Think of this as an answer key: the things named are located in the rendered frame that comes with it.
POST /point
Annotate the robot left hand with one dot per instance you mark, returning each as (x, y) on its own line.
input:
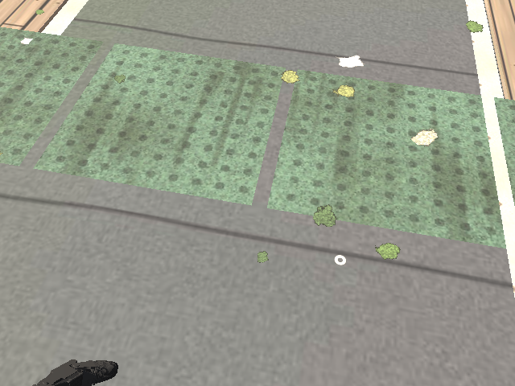
(80, 374)

